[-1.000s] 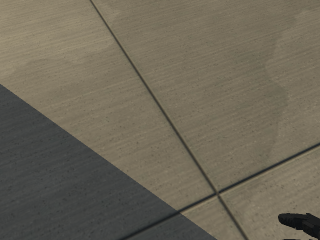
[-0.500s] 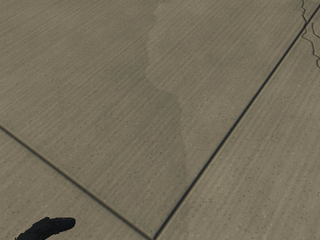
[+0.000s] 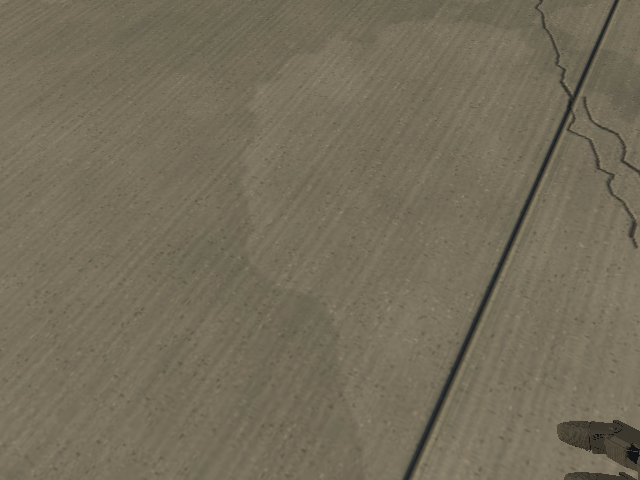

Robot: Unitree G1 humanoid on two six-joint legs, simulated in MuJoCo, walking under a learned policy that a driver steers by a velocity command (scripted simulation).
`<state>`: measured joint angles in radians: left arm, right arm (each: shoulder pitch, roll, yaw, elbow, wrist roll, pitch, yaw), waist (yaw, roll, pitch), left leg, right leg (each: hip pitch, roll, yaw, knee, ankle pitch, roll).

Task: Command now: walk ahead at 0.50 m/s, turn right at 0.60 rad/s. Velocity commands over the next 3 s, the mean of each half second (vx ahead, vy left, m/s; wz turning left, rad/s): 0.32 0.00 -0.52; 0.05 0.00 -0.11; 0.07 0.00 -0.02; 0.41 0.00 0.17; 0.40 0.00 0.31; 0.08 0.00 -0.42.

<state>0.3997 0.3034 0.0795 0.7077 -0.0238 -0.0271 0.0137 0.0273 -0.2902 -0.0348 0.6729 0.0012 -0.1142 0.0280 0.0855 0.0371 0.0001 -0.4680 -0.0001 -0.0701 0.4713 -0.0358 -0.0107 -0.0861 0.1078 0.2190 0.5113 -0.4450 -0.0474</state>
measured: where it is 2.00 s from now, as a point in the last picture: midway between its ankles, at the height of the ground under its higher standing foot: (414, 464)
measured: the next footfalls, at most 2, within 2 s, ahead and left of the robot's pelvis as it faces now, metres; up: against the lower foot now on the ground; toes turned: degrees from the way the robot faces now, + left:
right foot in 0.46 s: +0.33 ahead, -0.16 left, +0.00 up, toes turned -15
left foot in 0.80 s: +0.35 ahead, +0.09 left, +0.00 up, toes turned -16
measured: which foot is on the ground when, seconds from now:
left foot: down 0.00-0.48, up 0.50-0.78, down 0.80-1.00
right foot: down 0.00-0.00, up 0.02-0.44, down 0.46-1.00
